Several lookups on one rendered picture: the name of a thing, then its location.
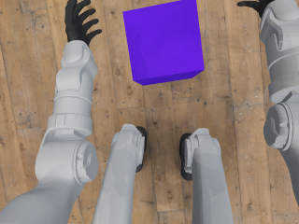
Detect left robot shin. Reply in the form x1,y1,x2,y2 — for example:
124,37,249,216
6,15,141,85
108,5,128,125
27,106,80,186
110,124,140,166

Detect robot right forearm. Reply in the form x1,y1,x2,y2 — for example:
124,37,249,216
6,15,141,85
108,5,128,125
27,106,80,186
260,0,299,104

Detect right robot upper arm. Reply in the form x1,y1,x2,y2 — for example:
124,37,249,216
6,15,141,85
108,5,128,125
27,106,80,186
263,101,299,207

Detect robot right hand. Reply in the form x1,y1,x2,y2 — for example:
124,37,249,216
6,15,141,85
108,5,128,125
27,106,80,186
237,0,275,18

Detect robot left forearm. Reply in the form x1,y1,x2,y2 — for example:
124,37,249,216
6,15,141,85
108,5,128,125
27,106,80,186
35,40,98,172

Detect left robot upper arm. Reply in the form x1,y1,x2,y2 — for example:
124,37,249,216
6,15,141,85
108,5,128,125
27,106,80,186
0,139,99,224

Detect left robot foot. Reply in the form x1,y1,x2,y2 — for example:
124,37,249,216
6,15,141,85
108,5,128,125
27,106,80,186
135,126,148,173

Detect robot left hand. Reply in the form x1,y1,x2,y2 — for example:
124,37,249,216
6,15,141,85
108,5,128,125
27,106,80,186
64,0,102,47

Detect carton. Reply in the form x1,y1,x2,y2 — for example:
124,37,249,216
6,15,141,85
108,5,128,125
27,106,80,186
122,0,205,86

